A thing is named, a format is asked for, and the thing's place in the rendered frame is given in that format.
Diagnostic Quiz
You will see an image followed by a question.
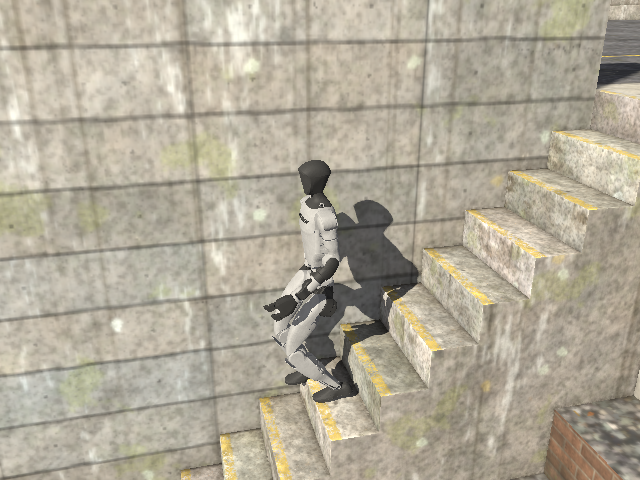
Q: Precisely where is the left robot hand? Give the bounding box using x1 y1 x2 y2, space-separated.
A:
263 294 298 322

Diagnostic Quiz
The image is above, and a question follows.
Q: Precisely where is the robot left shin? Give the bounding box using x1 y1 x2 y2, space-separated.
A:
285 350 341 390

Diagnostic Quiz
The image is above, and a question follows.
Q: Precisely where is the left robot forearm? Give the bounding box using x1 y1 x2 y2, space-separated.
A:
291 258 339 303

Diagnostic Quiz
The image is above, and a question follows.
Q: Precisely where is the robot left upper arm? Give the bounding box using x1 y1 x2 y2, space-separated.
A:
317 209 341 269

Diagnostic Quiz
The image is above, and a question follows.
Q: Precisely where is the robot torso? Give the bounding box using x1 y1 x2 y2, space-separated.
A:
299 195 337 296

